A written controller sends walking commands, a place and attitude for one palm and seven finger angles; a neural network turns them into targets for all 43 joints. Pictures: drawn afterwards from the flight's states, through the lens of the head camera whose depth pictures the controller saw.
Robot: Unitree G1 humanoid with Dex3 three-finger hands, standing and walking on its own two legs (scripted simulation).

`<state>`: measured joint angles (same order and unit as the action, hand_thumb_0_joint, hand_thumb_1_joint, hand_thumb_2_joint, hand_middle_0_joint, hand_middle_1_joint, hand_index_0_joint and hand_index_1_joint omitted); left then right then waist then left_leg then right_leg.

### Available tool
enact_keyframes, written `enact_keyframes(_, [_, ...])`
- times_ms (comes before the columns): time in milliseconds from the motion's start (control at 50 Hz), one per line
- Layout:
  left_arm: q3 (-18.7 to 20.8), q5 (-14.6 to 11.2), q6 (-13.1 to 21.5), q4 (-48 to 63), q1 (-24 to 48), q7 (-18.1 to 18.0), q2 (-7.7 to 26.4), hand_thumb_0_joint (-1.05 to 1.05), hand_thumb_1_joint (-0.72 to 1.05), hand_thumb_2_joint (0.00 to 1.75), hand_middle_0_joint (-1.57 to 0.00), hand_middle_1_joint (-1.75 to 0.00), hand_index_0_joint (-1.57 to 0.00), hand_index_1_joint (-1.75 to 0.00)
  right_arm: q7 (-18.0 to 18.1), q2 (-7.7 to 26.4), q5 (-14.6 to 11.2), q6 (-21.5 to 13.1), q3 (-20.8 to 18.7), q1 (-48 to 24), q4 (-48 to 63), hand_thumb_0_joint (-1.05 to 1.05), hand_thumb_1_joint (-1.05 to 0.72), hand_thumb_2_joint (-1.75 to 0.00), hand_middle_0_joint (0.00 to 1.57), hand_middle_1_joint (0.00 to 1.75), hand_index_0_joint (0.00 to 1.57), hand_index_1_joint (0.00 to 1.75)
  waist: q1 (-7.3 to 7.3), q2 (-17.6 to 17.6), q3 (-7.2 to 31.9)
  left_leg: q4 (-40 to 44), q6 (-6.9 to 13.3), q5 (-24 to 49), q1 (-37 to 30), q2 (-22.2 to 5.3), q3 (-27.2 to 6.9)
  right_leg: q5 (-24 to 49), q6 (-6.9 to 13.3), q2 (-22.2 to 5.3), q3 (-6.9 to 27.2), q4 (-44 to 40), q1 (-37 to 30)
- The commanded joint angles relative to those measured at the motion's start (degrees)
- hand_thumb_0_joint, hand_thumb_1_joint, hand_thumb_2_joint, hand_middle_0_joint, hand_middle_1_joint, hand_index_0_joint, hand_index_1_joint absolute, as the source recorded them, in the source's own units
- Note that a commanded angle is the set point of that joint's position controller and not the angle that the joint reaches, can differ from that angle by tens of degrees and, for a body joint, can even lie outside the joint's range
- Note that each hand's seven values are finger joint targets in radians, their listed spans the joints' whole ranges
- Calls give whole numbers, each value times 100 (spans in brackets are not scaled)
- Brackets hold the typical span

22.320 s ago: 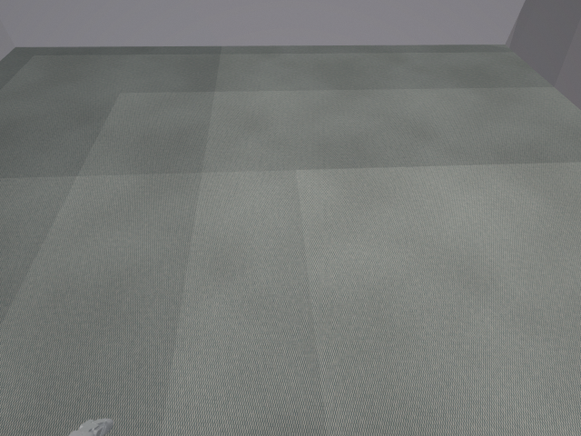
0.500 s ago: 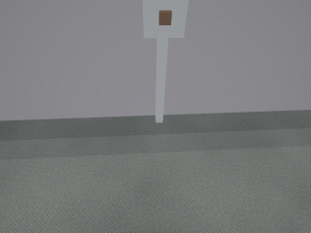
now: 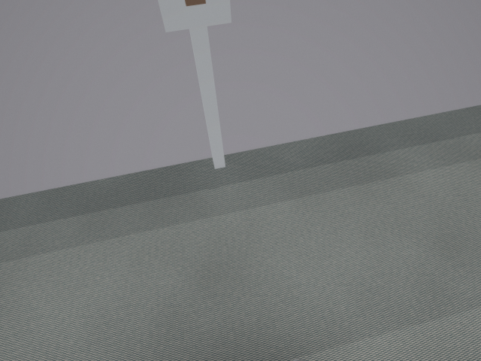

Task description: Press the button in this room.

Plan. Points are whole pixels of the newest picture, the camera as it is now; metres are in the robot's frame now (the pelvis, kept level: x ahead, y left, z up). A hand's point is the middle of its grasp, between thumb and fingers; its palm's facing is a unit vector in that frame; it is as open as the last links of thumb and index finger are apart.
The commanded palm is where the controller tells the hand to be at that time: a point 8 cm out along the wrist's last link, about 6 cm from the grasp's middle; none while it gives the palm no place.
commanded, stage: walk to a spot facing it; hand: left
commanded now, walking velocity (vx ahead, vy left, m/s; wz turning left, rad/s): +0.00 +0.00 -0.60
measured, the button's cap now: out of the picture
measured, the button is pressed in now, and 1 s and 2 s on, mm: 0 0 0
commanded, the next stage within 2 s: none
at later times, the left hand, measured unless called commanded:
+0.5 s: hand out of the picture +0.10 +0.23 -0.15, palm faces -0.15 -0.97 -0.21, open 7.4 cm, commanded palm none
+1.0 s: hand (249, 206) +0.48 +0.03 -0.16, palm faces -0.64 -0.75 -0.18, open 7.4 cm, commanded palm none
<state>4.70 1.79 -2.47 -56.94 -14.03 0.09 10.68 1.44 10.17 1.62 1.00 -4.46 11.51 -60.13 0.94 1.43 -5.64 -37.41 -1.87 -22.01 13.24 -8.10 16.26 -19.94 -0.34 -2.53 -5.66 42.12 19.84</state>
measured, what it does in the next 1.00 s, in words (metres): walks ahead, turning right: left foot, then right foot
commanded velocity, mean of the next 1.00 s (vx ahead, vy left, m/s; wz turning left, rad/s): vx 0.25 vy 0.00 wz -0.60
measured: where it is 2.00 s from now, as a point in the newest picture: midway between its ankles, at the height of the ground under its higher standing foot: (285, 296)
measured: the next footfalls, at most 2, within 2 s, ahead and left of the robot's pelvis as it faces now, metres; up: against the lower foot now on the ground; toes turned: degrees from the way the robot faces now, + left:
left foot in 0.52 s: +0.16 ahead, +0.14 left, +0.00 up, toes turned -14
right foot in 1.00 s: +0.30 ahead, -0.16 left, +0.00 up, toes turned -44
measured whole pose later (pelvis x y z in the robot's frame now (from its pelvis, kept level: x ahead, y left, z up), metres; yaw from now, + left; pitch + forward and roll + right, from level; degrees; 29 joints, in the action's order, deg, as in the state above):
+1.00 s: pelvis +0.24 -0.03 +0.00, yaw -35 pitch +2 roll +0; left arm 3.3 2.0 0.1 -50.6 -0.7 2.9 13.7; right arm 0.9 8.9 1.0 -2.1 -2.1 29.2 -62.2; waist -3.8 -1.5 -7.5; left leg -32.5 -2.9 -29.1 -2.2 -6.9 20.0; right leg -10.4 3.6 0.1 -10.6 35.3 26.6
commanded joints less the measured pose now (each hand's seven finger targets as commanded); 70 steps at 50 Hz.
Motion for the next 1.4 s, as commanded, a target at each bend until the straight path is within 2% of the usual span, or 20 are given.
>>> enact_keyframes(0, [173, -86, 191, 211, -1101, -130, 1287, 0, 90, 90, -20, -30, -20, -30, 14, 530, -120, 41, -80, -604, 979, 0, -90, -90, 20, 30, 20, 30, 508, -1836, 436, -2692, -131, -1547, 1840, 345, -1174, 3514, 1138, -1984, 3168, -2473, -950])
enact_keyframes(100, [150, -91, 263, 565, -156, -89, 1061, 0, 90, 90, -20, -30, -20, -30, -85, 754, 4, 17, -77, -595, 948, 0, -90, -90, 20, 30, 20, 30, 88, -716, 623, -2896, -220, 83, 2004, 187, -1668, 661, 931, -1133, 2572, -2626, -1124])
enact_keyframes(360, [184, -31, 419, 519, -591, 41, 1337, 0, 90, 90, -20, -30, -20, -30, -172, 785, -63, -206, 33, -1335, 1546, 0, -90, -90, 20, 30, 20, 30, 350, -854, 554, -865, -255, -13, 1781, 478, -1584, 657, 1183, -932, 2905, -2668, -1552])
enact_keyframes(440, [212, -69, 362, 652, 8, 63, 1460, 0, 90, 90, -20, -30, -20, -30, -112, 837, -105, -316, 38, -542, 1415, 0, -90, -90, 20, 30, 20, 30, -88, -874, 673, 722, -171, 575, -156, 742, -1411, 753, 894, -579, 2632, -2107, -434])
enact_keyframes(460, [188, -78, 358, 715, 218, 74, 1301, 0, 90, 90, -20, -30, -20, -30, -65, 992, -118, -364, -7, 40, 1246, 0, -90, -90, 20, 30, 20, 30, -374, -454, 833, 1325, -130, 744, -1289, 580, -1496, 439, 676, -277, 2371, -1572, 317])
enact_keyframes(500, [44, -124, 376, 984, 221, 167, 674, 0, 90, 90, -20, -30, -20, -30, -21, 1985, -5, -378, -204, 1131, 1036, 0, -90, -90, 20, 30, 20, 30, -747, 1918, 976, 2519, 587, -1212, -2505, -1913, -4247, -1589, 92, 695, 818, 1130, 2325])
enact_keyframes(520, [92, -68, 393, 1025, 409, 183, 857, 0, 90, 90, -20, -30, -20, -30, -30, 1907, -5, -348, -169, 987, 1067, 0, -90, -90, 20, 30, 20, 30, -699, 1408, 647, 2809, 895, -1536, -1807, -2236, -4586, -1352, 56, 242, 973, 1834, 2456])
enact_keyframes(580, [156, 19, 323, 758, 306, 318, 815, 0, 90, 90, -20, -30, -20, -30, -49, 1134, -17, -428, 48, 345, 1141, 0, -90, -90, 20, 30, 20, 30, -160, 635, -54, 2813, 602, -301, -715, -1359, -2944, -57, -49, -184, 737, 2652, 2110])
enact_keyframes(640, [73, 13, 235, 686, 199, 324, 564, 0, 90, 90, -20, -30, -20, -30, -4, 889, -60, -553, 105, 748, 912, 0, -90, -90, 20, 30, 20, 30, -100, 575, 308, 2342, 367, 2377, -1135, -923, -1636, 585, -158, -166, 545, 2936, 2091])
enact_keyframes(840, [-116, -23, 190, 1097, 1764, 352, 280, 0, 90, 90, -20, -30, -20, -30, 53, 767, 1, -551, 90, 1807, 239, 0, -90, -90, 20, 30, 20, 30, -458, 620, -132, 2048, 535, 4671, -1877, -964, -572, 718, -19, -5, -285, 715, 2132])
enact_keyframes(920, [-55, -25, 302, 935, 969, 283, 524, 0, 90, 90, -20, -30, -20, -30, 42, 1089, -70, -498, -31, 1632, 250, 0, -90, -90, 20, 30, 20, 30, 5, 857, 515, 613, 435, 7135, -2166, -994, -82, 609, 360, 539, -653, -606, 606])
enact_keyframes(940, [11, -6, 358, 721, 278, 243, 721, 0, 90, 90, -20, -30, -20, -30, 27, 1182, -107, -485, -47, 1524, 320, 0, -90, -90, 20, 30, 20, 30, 330, 860, 935, -397, 305, 6944, -1758, -903, -31, 932, 451, 614, -620, -1111, -557])
enact_keyframes(960, [112, 19, 414, 458, -605, 179, 1192, 0, 90, 90, -20, -30, -20, -30, -28, 1107, -196, -468, -28, 1382, 438, 0, -90, -90, 20, 30, 20, 30, 765, 433, 1450, -1872, 82, 5246, -213, -866, -12, 2105, 686, 15, -20, -1447, -2694])
enact_keyframes(980, [228, -46, 473, 301, -1251, 83, 1861, 0, 90, 90, -20, -30, -20, -30, -53, 641, -289, -463, 73, 1415, 666, 0, -90, -90, 20, 30, 20, 30, 859, -865, 2264, -4028, -275, -985, 1962, 236, -224, 4767, 1608, -1988, 2866, -1152, -4471])
enact_keyframes(1000, [251, -219, 435, 280, -1196, 10, 2017, 0, 90, 90, -20, -30, -20, -30, 11, 702, -250, -471, 78, 1011, 846, 0, -90, -90, 20, 30, 20, 30, 784, -711, 2461, -4831, -223, -1417, 2363, 296, -1194, 6052, 1966, -2382, 3129, -1295, -4375])
enact_keyframes(1060, [116, -238, 416, 614, -79, -76, 1448, 0, 90, 90, -20, -30, -20, -30, -41, 816, -116, -348, 36, 415, 918, 0, -90, -90, 20, 30, 20, 30, 263, 163, 1142, -4345, -231, -56, 2421, -257, -1720, 3787, 1482, -1608, 2220, -1805, -2240])
enact_keyframes(1140, [52, -90, 500, 746, 552, -32, 1240, 0, 90, 90, -20, -30, -20, -30, -55, 568, -40, -88, 90, 833, 802, 0, -90, -90, 20, 30, 20, 30, -333, -426, 656, -3169, -382, 195, 1546, -187, -1451, 2658, 1135, -959, 1528, -2345, -168])
enact_keyframes(1200, [83, -74, 521, 710, 500, 31, 1257, 0, 90, 90, -20, -30, -20, -30, -121, 585, -34, -117, 69, 448, 991, 0, -90, -90, 20, 30, 20, 30, -275, -850, 558, -2494, -418, 591, 1596, -53, -1409, 1933, 1083, -673, 1595, -2425, 15])
enact_keyframes(1320, [181, -85, 413, 697, 42, 19, 1326, 0, 90, 90, -20, -30, -20, -30, -101, 611, -86, -195, 89, -663, 1422, 0, -90, -90, 20, 30, 20, 30, 84, -991, 681, -889, -382, 443, 1412, 402, -1367, 3426, 1025, -674, 2121, -1795, -764])
enact_keyframes(1380, [222, -88, 315, 768, 112, -21, 1366, 0, 90, 90, -20, -30, -20, -30, -56, 711, -112, -237, 62, -608, 1470, 0, -90, -90, 20, 30, 20, 30, 1, -1007, 891, 132, -315, 520, 751, 569, -1349, 3606, 880, -649, 2332, -1363, -992])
